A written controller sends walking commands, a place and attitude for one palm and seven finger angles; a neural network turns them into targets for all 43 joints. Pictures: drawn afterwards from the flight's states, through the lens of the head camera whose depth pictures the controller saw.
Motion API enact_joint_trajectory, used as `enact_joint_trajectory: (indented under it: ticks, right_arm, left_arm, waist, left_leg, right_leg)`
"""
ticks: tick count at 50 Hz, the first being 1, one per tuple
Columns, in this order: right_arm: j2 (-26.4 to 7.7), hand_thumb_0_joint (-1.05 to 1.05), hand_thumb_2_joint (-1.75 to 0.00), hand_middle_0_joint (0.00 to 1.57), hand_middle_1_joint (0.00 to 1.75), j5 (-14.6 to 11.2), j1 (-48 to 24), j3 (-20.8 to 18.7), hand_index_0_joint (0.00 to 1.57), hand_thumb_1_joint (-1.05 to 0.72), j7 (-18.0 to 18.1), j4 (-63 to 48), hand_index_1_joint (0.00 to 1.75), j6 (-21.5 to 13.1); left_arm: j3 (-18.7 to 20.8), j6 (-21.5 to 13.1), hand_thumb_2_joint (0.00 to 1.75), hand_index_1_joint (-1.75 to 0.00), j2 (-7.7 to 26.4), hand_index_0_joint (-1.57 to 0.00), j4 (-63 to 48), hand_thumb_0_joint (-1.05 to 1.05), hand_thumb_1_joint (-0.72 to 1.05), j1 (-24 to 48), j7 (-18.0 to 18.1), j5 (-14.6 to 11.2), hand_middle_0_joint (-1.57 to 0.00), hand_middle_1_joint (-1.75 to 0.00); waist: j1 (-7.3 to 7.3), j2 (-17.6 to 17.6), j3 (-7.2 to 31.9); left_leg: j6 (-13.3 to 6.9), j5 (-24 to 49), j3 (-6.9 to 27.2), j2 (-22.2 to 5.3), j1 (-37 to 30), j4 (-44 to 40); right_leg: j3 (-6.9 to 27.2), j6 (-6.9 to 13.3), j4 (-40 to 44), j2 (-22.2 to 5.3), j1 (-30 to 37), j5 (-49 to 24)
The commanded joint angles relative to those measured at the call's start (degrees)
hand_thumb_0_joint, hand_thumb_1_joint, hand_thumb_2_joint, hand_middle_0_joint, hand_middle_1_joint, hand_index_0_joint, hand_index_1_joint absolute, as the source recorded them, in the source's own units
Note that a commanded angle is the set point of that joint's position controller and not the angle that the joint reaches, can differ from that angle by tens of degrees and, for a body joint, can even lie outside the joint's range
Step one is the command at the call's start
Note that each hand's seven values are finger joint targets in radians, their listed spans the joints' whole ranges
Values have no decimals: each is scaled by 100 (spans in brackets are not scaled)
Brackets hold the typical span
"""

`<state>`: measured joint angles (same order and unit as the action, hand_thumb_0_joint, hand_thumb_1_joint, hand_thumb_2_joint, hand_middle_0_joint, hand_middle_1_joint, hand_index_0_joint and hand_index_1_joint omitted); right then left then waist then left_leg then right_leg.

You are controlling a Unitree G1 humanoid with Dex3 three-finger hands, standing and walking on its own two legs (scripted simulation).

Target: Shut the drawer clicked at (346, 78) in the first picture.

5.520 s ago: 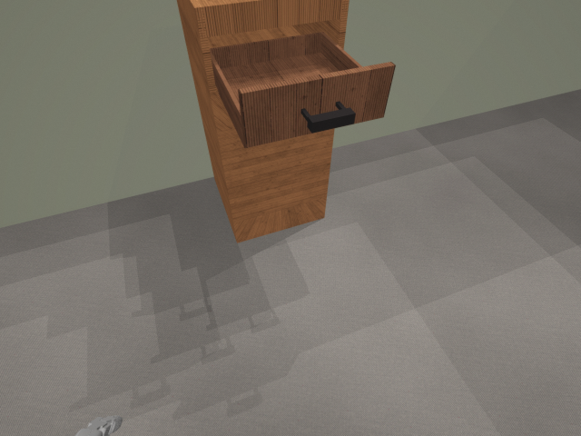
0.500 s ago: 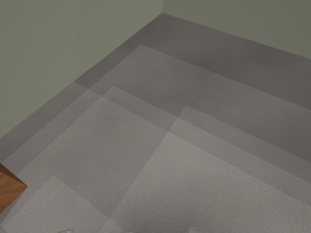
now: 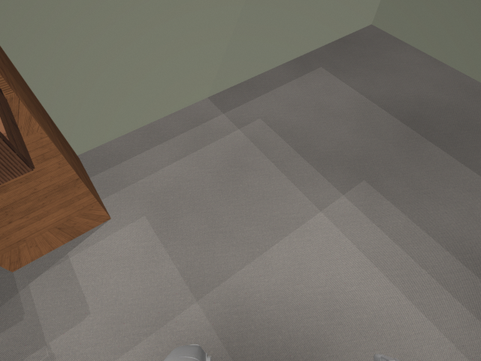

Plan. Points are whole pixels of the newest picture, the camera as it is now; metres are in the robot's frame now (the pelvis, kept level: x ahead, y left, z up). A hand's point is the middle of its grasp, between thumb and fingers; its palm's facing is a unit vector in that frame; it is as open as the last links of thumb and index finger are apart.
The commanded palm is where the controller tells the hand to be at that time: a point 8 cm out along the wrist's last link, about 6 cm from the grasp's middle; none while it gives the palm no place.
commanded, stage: turn to face it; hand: left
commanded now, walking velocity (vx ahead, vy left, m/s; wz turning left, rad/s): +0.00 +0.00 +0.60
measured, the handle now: out of the picture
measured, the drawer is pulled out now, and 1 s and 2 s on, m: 0.30 0.30 0.30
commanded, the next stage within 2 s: take the last steps up to it in 1.08 s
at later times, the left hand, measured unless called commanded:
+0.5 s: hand out of the picture +0.10 +0.23 -0.14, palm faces +0.28 -0.92 -0.27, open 7.4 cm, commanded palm none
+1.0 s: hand out of the picture -0.12 +0.18 -0.18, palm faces +0.59 -0.77 -0.25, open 7.4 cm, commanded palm none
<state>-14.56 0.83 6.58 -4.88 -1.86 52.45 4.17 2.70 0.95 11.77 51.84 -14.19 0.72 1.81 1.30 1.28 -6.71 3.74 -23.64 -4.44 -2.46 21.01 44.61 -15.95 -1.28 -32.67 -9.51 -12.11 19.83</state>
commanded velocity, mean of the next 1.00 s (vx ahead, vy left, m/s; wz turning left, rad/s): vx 0.00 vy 0.00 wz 0.51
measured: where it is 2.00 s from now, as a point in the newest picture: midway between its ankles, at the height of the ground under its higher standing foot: outside the picture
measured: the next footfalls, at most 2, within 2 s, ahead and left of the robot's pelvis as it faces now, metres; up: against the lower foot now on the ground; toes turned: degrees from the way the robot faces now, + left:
left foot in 0.04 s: +0.03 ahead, +0.12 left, +0.00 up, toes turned +8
right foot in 0.52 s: +0.08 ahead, -0.11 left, +0.00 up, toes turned +16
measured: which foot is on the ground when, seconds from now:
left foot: up 0.00-0.02, down 0.04-0.52, up 0.54-0.98, down 1.00-1.00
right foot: down 0.00-0.04, up 0.06-0.50, down 0.52-1.00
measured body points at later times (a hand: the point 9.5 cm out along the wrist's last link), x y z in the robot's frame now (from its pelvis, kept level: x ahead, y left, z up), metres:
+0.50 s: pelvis +0.01 -0.01 +0.00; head +0.06 +0.00 +0.45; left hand +0.08 +0.28 -0.12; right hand +0.13 -0.24 -0.15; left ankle -0.01 +0.12 -0.73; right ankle +0.04 -0.13 -0.72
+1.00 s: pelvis -0.01 +0.00 -0.01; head +0.01 +0.04 +0.44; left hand -0.15 +0.23 -0.16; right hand +0.23 -0.15 -0.14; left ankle -0.08 +0.09 -0.74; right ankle +0.05 -0.12 -0.73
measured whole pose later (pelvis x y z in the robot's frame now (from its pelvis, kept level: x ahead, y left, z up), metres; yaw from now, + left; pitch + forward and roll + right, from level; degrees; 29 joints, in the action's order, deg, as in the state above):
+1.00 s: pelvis -0.01 +0.00 -0.01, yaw +34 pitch +0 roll +0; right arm -14.1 0.7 6.9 -3.8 -1.4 52.7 2.6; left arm 3.4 1.5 13.9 54.0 -17.2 1.0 1.4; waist 2.3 1.5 -5.4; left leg 1.9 -16.3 -3.9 -1.3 15.3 34.1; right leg -14.6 -2.5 -36.1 -9.8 -14.0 19.7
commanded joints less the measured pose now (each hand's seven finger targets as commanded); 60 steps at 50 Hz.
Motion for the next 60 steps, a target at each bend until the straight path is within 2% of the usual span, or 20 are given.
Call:
enact_joint_trajectory:
  ticks: [1,2,3,4,10,19,24,25,26,27,28,31,33,44,48,49,50,51,55,60]
  right_arm:
    - [-686,0,-90,20,30,8,528,-112,20,-90,54,-411,30,-311]
    - [-1397,0,-90,20,30,36,992,-294,20,-90,106,-356,30,-379]
    - [-1696,0,-90,20,30,-50,1339,-344,20,-90,153,-219,30,-332]
    - [-1535,0,-90,20,30,-38,1355,-286,20,-90,186,-172,30,-301]
    - [-988,0,-90,20,30,4,283,-105,20,-90,276,-465,30,-389]
    - [-1010,0,-90,20,30,52,664,-198,20,-90,257,-334,30,-322]
    - [-981,0,-90,20,30,3,362,-242,20,-90,237,-425,30,-290]
    - [-793,0,-90,20,30,-40,360,-221,20,-90,218,-468,30,-300]
    - [-370,0,-90,20,30,-88,532,-157,20,-90,187,-547,30,-313]
    - [-496,0,-90,20,30,-27,483,-193,20,-90,207,-652,30,-287]
    - [-646,0,-90,20,30,21,494,-235,20,-90,190,-543,30,-213]
    - [-542,0,-90,20,30,54,649,-229,20,-90,69,-259,30,-105]
    - [-471,0,-90,20,30,40,651,-188,20,-90,41,-224,30,-91]
    - [-234,0,-90,20,30,-38,-156,33,20,-90,60,-403,30,-163]
    - [-392,0,-90,20,30,-28,503,33,20,-90,103,-217,30,-302]
    - [-875,0,-90,20,30,4,778,-68,20,-90,120,-161,30,-361]
    - [-1409,0,-90,20,30,4,1068,-183,20,-90,179,-146,30,-367]
    - [-1408,0,-90,20,30,2,1155,-157,20,-90,216,-57,30,-299]
    - [-772,0,-90,20,30,20,216,61,20,-90,335,-202,30,-348]
    - [-606,0,-90,20,30,-15,521,107,20,-90,351,-72,30,-436]
  left_arm:
    - [380,-25,90,-30,1224,-20,-335,0,90,-172,55,-104,-20,-30]
    - [332,-16,90,-30,853,-20,-565,0,90,-63,8,-150,-20,-30]
    - [212,39,90,-30,685,-20,-763,0,90,282,27,-114,-20,-30]
    - [219,88,90,-30,798,-20,-805,0,90,517,50,-84,-20,-30]
    - [291,116,90,-30,786,-20,-409,0,90,233,-22,-98,-20,-30]
    - [219,69,90,-30,685,-20,-750,0,90,888,41,-137,-20,-30]
    - [224,-52,90,-30,766,-20,-654,0,90,252,75,-182,-20,-30]
    - [281,-115,90,-30,951,-20,-607,0,90,-8,97,-158,-20,-30]
    - [380,-163,90,-30,1494,-20,-597,0,90,-91,146,-63,-20,-30]
    - [377,-126,90,-30,1697,-20,-661,0,90,-97,148,-57,-20,-30]
    - [327,-118,90,-30,1440,-20,-720,0,90,104,158,-83,-20,-30]
    - [183,-130,90,-30,911,-20,-832,0,90,799,121,-104,-20,-30]
    - [169,-166,90,-30,879,-20,-752,0,90,548,111,-97,-20,-30]
    - [301,-98,90,-30,1222,-20,-273,0,90,-331,115,10,-20,-30]
    - [329,-46,90,-30,1217,-20,-152,0,90,-211,95,-69,-20,-30]
    - [279,-13,90,-30,973,-20,-214,0,90,-284,74,-115,-20,-30]
    - [144,18,90,-30,571,-20,-420,0,90,-160,54,-130,-20,-30]
    - [135,93,90,-30,697,-20,-418,0,90,7,103,-100,-20,-30]
    - [182,138,90,-30,717,-20,-2,0,90,-21,31,-85,-20,-30]
    - [155,131,90,-30,628,-20,188,0,90,-206,30,-86,-20,-30]
  waist:
    - [-293,353,1456]
    - [-576,-1441,1718]
    - [-686,-1861,1719]
    - [-675,-1176,1465]
    - [-159,-861,1048]
    - [-373,-1007,994]
    - [-37,-946,1270]
    - [94,-478,1368]
    - [111,1187,1494]
    - [116,1437,1377]
    - [22,734,1100]
    - [-331,830,383]
    - [-258,948,430]
    - [180,1093,803]
    - [-187,760,1180]
    - [-337,-509,1436]
    - [-492,-2037,1384]
    - [-531,-1433,1395]
    - [-155,-1196,633]
    - [-127,-884,872]
  left_leg:
    - [-275,1795,17,1,-1565,-2145]
    - [-947,4012,2043,-1540,-2813,-2261]
    - [-1577,6026,2615,-2234,-2857,-2127]
    - [-1665,5685,2124,-2165,-2535,-2039]
    - [-1210,4043,1479,-981,-1520,-2343]
    - [-1409,3868,2416,-952,-1500,-2182]
    - [-1064,3651,2573,-553,-755,-1569]
    - [-760,2594,2353,-274,-85,-1164]
    - [-265,266,1327,506,1046,-5]
    - [-98,-1256,922,669,1287,1217]
    - [-135,-906,1150,420,1142,2078]
    - [-17,118,837,164,1230,2777]
    - [54,323,678,143,1245,2730]
    - [-14,-284,41,98,352,210]
    - [-191,1250,-60,156,-1234,-2051]
    - [-461,2387,902,-668,-2264,-2417]
    - [-1186,4924,2543,-2028,-2619,-2442]
    - [-1609,5175,2203,-2228,-2198,-2268]
    - [-1316,4040,1386,-1258,-1315,-2550]
    - [-1254,3854,1294,-1030,-1656,-2710]
  right_leg:
    - [454,173,-961,-975,283,-2915]
    - [344,-307,-2316,-132,-1545,211]
    - [939,-431,-3104,180,-2283,1967]
    - [1249,-355,-3409,54,-2254,1668]
    - [1516,-464,-3383,266,-1894,190]
    - [1604,-461,-1640,631,-1468,554]
    - [1493,-340,469,852,182,-575]
    - [1800,-270,1222,428,1053,-1153]
    - [3143,230,1588,-1118,1930,-1781]
    - [3773,878,1555,-2041,1319,-2444]
    - [3345,1030,1620,-1797,647,-1846]
    - [2089,665,1589,-897,87,-1604]
    - [1680,616,1482,-789,285,-2089]
    - [1278,877,969,-1159,896,-3267]
    - [813,367,-76,-916,388,-2936]
    - [559,25,-1143,-453,-578,-1550]
    - [678,-356,-2208,246,-1952,1713]
    - [1255,-243,-2764,190,-1736,1838]
    - [1498,-270,-3283,221,-1738,537]
    - [1496,-347,-3000,357,-1580,109]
